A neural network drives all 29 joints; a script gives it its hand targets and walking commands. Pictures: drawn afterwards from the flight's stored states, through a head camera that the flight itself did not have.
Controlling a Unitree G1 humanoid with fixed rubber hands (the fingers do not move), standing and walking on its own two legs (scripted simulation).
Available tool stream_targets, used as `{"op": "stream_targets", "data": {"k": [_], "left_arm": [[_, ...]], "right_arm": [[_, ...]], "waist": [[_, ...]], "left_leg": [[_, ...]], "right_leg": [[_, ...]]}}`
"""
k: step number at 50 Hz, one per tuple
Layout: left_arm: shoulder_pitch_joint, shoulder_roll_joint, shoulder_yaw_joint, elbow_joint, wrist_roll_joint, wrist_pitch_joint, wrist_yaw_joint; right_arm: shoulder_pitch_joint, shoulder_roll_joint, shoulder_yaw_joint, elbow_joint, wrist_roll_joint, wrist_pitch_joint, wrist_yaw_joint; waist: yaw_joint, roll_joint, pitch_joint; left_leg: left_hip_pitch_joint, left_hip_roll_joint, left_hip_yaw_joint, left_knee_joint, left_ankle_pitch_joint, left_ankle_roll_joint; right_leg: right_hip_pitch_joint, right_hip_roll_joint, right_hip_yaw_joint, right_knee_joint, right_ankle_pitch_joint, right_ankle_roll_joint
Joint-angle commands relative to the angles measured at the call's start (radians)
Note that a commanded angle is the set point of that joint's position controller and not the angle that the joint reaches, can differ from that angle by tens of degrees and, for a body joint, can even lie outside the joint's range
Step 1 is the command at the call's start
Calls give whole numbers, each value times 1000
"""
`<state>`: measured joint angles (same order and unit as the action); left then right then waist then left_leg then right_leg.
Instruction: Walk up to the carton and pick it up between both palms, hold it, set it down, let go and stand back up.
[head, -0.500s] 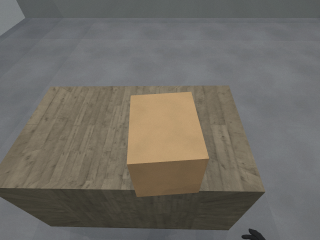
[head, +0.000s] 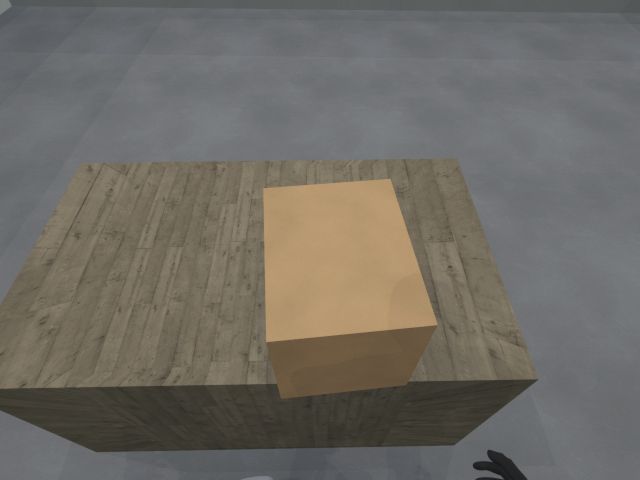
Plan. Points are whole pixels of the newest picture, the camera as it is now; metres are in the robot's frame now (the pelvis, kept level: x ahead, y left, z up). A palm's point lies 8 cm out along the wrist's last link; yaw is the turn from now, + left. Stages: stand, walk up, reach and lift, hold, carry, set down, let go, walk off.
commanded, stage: walk up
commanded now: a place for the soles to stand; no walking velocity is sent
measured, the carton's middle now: (335, 288) +0.41 -0.02 -0.10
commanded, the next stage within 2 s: reach and lift in 1.38 s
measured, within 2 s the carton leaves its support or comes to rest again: neither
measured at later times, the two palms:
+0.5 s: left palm out of the picture +0.09 +0.25 -0.11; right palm out of the picture +0.08 -0.26 -0.12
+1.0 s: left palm out of the picture +0.11 +0.25 -0.11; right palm out of the picture +0.05 -0.27 -0.13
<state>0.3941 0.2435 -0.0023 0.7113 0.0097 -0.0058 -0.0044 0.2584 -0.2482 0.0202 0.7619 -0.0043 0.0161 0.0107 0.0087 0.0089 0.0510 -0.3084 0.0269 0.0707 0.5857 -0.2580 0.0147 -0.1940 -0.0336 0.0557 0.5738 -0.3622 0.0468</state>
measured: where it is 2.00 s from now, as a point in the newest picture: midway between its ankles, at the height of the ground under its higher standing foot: outside the picture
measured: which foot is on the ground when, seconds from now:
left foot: down 0.00-1.00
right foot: down 0.00-1.00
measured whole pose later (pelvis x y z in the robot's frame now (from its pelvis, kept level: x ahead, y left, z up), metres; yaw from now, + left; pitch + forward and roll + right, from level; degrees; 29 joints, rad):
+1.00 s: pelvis +0.02 +0.00 -0.01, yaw -7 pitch -1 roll +1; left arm 0.37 0.25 0.00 0.69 0.01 0.00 0.01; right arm 0.30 -0.29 0.01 0.77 -0.02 0.03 0.01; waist -0.01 0.01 0.04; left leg -0.26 0.06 0.18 0.63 -0.33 0.01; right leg -0.22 -0.01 0.17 0.66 -0.42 0.05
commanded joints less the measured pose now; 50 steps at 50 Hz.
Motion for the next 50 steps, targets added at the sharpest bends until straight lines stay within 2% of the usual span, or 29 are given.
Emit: {"op": "stream_targets", "data": {"k": [1,7,14,28,31,34,41,46,50], "left_arm": [[41,142,50,-98,-2,-29,10],[39,146,49,-101,-3,-26,13],[26,152,52,-108,-2,-22,13],[4,160,58,-119,-1,-20,14],[7,160,58,-113,6,-22,15],[7,157,57,-113,5,-23,14],[8,174,60,-114,2,-29,17],[11,172,58,-118,0,-25,22],[13,163,56,-121,1,-20,26]], "right_arm": [[0,-163,-57,-95,1,-24,-10],[-18,-162,-56,-99,2,-19,-10],[-34,-167,-56,-101,2,-13,-9],[-26,-183,-58,-95,-2,-6,-4],[-1,-185,-57,-92,-13,-9,1],[3,-189,-57,-92,-12,-8,1],[34,-187,-56,-86,-14,-14,-1],[50,-192,-57,-87,-14,-13,-4],[50,-198,-59,-92,-14,-8,-6]], "waist": [[-10,-7,-57],[-11,-15,-54],[-10,-17,-46],[-11,-24,-32],[-17,-20,-22],[-16,-17,2],[-21,-54,-16],[-22,-50,-43],[-20,-30,-47]], "left_leg": [[119,99,-108,-112,148,57],[133,99,-82,-95,187,54],[132,100,-65,-96,165,51],[126,107,-47,-113,46,50],[122,102,-52,-127,-83,55],[116,109,-57,-136,-101,57],[155,93,-13,-72,55,44],[183,100,-3,-48,154,47],[185,114,-2,-49,186,58]], "right_leg": [[-88,-32,39,-87,202,-59],[-96,-34,51,-73,241,-55],[-104,-31,67,-65,239,-55],[-136,-16,98,-64,178,-65],[-158,-8,98,-71,69,-78],[-177,-1,98,-72,62,-78],[-172,-20,142,-73,189,-87],[-160,-18,144,-42,261,-86],[-156,-7,128,-9,277,-79]]}}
